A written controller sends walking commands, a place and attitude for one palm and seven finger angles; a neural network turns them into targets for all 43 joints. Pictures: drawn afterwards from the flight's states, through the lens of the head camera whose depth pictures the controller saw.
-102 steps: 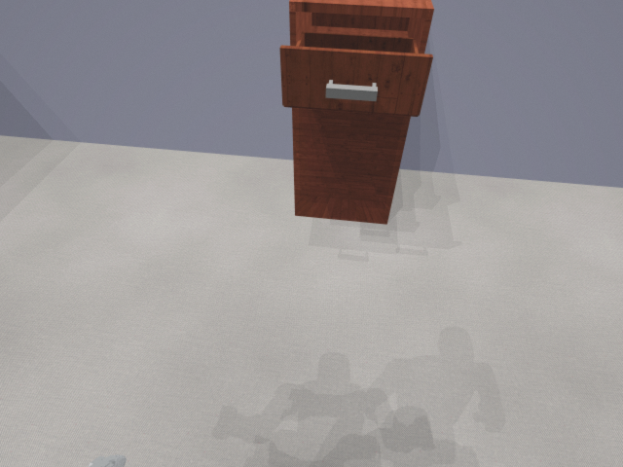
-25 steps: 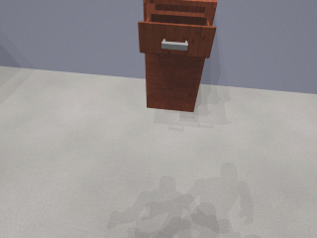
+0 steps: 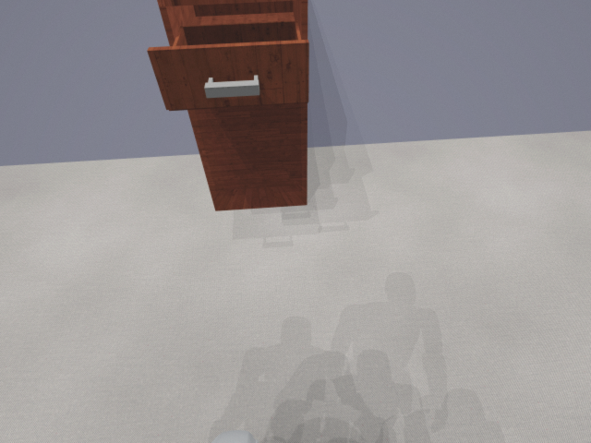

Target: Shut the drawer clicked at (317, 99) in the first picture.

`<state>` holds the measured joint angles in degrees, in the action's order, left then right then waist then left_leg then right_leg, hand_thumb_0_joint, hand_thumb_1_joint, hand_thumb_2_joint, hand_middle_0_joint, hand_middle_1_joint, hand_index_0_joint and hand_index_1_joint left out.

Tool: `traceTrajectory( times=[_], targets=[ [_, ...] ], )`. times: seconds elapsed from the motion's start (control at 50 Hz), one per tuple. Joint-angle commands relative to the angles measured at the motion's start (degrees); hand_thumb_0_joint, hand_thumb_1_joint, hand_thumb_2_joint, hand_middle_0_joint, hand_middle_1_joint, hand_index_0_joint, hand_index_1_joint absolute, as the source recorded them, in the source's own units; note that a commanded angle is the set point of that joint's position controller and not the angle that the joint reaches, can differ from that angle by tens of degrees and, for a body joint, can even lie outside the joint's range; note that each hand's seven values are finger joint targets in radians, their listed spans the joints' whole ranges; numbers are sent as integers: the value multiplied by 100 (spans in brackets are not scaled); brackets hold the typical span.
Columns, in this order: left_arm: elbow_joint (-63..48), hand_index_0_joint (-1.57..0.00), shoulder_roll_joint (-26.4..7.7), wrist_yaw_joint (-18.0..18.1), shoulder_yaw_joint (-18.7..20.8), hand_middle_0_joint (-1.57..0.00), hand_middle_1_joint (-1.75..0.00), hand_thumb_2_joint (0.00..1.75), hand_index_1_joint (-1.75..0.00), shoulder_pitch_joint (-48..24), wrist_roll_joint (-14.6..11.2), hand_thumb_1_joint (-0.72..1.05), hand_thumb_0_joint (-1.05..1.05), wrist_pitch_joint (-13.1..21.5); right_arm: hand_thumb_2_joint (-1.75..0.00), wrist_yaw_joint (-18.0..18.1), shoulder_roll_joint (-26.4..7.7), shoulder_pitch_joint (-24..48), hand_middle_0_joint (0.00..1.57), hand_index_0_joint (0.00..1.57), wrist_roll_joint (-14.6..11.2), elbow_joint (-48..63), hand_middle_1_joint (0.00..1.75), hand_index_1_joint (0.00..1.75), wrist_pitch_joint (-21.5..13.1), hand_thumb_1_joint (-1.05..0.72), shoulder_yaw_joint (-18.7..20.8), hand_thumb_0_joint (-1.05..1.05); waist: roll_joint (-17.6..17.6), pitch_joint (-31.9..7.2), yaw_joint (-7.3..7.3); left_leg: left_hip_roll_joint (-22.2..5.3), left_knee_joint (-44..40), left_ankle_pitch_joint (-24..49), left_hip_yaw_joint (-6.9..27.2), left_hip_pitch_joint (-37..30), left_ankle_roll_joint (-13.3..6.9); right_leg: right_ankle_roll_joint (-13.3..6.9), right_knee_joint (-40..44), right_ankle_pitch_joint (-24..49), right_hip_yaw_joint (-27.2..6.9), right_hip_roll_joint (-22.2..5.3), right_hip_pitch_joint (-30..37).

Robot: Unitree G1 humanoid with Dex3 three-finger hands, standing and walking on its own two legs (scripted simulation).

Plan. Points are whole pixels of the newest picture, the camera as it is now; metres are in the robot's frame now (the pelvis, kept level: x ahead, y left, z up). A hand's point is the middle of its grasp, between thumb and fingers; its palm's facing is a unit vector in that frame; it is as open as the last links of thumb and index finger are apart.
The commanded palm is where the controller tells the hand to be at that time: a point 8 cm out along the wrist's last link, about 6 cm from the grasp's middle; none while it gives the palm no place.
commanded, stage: walk to a spot facing it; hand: left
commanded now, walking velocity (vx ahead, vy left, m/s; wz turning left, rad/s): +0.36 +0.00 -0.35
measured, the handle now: (233, 84) +0.90 +0.26 +0.03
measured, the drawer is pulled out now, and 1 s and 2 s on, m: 0.30 0.30 0.30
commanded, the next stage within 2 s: turn to face it in 0.82 s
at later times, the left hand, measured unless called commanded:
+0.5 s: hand (179, 416) +0.19 +0.23 -0.19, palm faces -0.10 -0.98 -0.17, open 7.4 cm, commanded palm none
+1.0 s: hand (276, 242) +0.56 +0.11 -0.17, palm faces -0.49 -0.85 -0.18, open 7.3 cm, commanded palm none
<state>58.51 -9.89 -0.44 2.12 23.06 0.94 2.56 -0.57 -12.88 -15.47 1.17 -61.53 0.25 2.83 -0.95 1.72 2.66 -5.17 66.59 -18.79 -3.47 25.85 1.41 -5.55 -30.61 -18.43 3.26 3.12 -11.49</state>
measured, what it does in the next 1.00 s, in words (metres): walks ahead, turning right: left foot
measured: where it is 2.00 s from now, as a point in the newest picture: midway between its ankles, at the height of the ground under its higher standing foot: (316, 401)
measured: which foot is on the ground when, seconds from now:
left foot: up 0.00-0.40, down 0.42-1.00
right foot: down 0.00-0.42, up 0.44-1.00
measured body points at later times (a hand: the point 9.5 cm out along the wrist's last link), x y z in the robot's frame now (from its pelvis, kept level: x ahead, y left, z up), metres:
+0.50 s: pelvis +0.23 +0.04 -0.01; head +0.25 +0.06 +0.43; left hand +0.19 +0.28 -0.17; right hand +0.32 -0.19 -0.14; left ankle +0.31 +0.10 -0.73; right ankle +0.04 -0.04 -0.64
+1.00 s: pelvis +0.37 +0.02 -0.01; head +0.40 +0.00 +0.43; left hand +0.58 +0.16 -0.16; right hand +0.21 -0.15 -0.17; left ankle +0.31 +0.10 -0.73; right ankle +0.39 -0.09 -0.73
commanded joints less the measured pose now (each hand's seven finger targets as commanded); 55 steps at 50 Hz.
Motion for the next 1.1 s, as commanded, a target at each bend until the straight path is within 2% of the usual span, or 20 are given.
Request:
traceTrajectory(
  times=[0.0,0.16,0.28,0.32,0.36,0.38,0.4,0.42,0.44,0.48,0.52,0.6,0.72,0.84,0.94,0.96,0.98,1.0,1.02,1.08],
  targets=[
    [-124,-20,-851,88,197,-20,-30,90,-30,543,5,90,0,181,-90,-3,-305,499,20,20,37,689,30,30,-228,-90,130,0,327,326,-172,-211,129,761,230,1391,113,-425,1925,1148,-2042,-1547,389],
    [180,-20,-588,195,143,-20,-30,90,-30,1084,26,90,0,277,-90,-56,-102,1315,20,20,8,1089,30,30,-248,-90,110,0,598,464,32,-139,-687,1174,68,2052,165,-442,1741,2876,-1756,-1387,1139],
    [276,-20,-603,297,123,-20,-30,90,-30,1224,68,90,0,237,-90,-100,53,1967,20,20,-33,1399,30,30,-345,-90,36,0,779,648,190,120,-2121,825,-214,1518,-27,-444,1532,4297,-1782,-1351,1606],
    [216,-20,-760,305,172,-20,-30,90,-30,989,57,90,0,243,-90,-51,13,1519,20,20,-45,1307,30,30,-402,-90,43,0,754,311,-78,449,-2826,673,-411,249,-182,-333,979,5520,-1641,-1288,1378],
    [166,-20,-881,280,235,-20,-30,90,-30,740,13,90,0,267,-90,81,-264,-89,20,20,-2,806,30,30,-452,-90,128,0,681,-419,-777,620,-3469,1226,-316,-1950,-400,-98,-629,5733,-1407,-992,596],
    [74,-20,-743,229,259,-20,-30,90,-30,712,-58,90,0,282,-90,155,-733,-1074,20,20,52,592,30,30,-466,-90,249,0,274,-1086,-1150,-287,-3450,1785,612,-3548,-683,81,-1992,4033,-1153,-611,-493],
    [-20,-20,-335,144,235,-20,-30,90,-30,1022,-154,90,0,258,-90,186,-1307,-1579,20,20,92,460,30,30,-483,-90,378,0,-1249,-1784,-989,-2277,-4081,2399,3053,-4580,-1416,311,-4239,-886,-546,242,-1838],
    [-101,-20,-465,164,221,-20,-30,90,-30,722,-97,90,0,249,-90,182,-1172,-1307,20,20,-28,511,30,30,-439,-90,292,0,-800,-1478,-828,-2536,-4787,1946,3607,-3823,-1646,217,-5120,-1201,-889,-59,-2065],
    [-178,-20,-463,136,215,-20,-30,90,-30,462,-81,90,0,180,-90,194,-904,-737,20,20,-62,669,30,30,-431,-90,244,0,-491,-668,-590,-2406,-5103,1074,3177,-2883,-1607,270,-5336,-742,-838,-400,-2328],
    [-178,-20,-291,-4,281,-20,-30,90,-30,74,54,90,0,36,-90,210,-168,-188,20,20,-20,674,30,30,-552,-90,37,0,-319,339,-259,-1728,-5325,1256,1684,-1404,-1026,368,-5048,77,-706,-773,-2180],
    [-118,-20,-64,-56,258,-20,-30,90,-30,317,81,90,0,-169,-90,236,26,-199,20,20,-24,597,30,30,-633,-90,-23,0,-405,295,-26,-1296,-5174,2702,453,-1047,-666,474,-4741,345,-521,-776,-1864],
    [-240,-20,-25,-74,323,-20,-30,90,-30,209,109,90,0,-390,-90,276,-3,-309,20,20,-50,564,30,30,-631,-90,9,0,-522,112,77,-1106,-5074,3966,-416,-1236,-554,636,-4320,754,-298,-766,-2174],
    [-596,-20,-149,-136,296,-20,-30,90,-30,-833,77,90,0,-502,-90,299,-322,-610,20,20,-43,512,30,30,-494,-90,15,0,-542,224,-153,-1176,-4814,4555,-734,-2043,-673,746,-3174,1123,9,-784,-2693],
    [-917,-20,-233,-118,234,-20,-30,90,-30,-1786,45,90,0,-495,-90,300,-419,-1005,20,20,24,420,30,30,-307,-90,65,0,-454,359,-503,-1446,-4474,4824,-859,-2613,-860,637,-1921,474,296,-683,-2446],
    [-908,-20,-314,12,198,-20,-30,90,-30,-1373,82,90,0,-345,-90,271,-488,-1040,20,20,13,361,30,30,-232,-90,95,0,-475,-119,-336,-1542,-3434,5746,-908,-2637,-808,369,-830,113,406,-390,-1070],
    [-748,-20,-383,48,217,-20,-30,90,-30,-839,108,90,0,-251,-90,255,-457,-1008,20,20,-19,343,30,30,-233,-90,79,0,-279,-449,-71,-1326,-2718,5425,-990,-2356,-618,346,-96,843,359,-376,-181],
    [-538,-20,-751,117,285,-20,-30,90,-30,-212,149,90,0,-135,-90,223,-307,-1058,20,20,-101,359,30,30,-229,-90,37,0,464,-1082,163,-860,-1305,3674,-1169,-1324,-321,28,186,3230,-529,-1240,1287],
    [-354,-20,-1147,179,339,-20,-30,90,-30,165,48,90,0,-58,-90,227,65,-1055,20,20,-168,480,30,30,-224,-90,-29,0,1340,-1755,137,69,75,-1478,-918,-130,14,-782,65,6631,-2177,-2768,2283],
    [-384,-20,-1102,213,223,-20,-30,90,-30,-29,-38,90,0,-73,-90,283,20,-894,20,20,-166,498,30,30,-163,-90,-40,0,863,-1785,94,66,280,-1834,87,-326,-75,-1140,269,6453,-1732,-2743,1817],
    [-532,-20,-694,296,141,-20,-30,90,-30,-1041,-1,90,0,-113,-90,220,217,-652,20,20,-92,318,30,30,33,-90,-54,0,575,-518,-254,-65,236,-1110,303,-287,-39,-718,979,4068,-935,-2299,148]
  ],
)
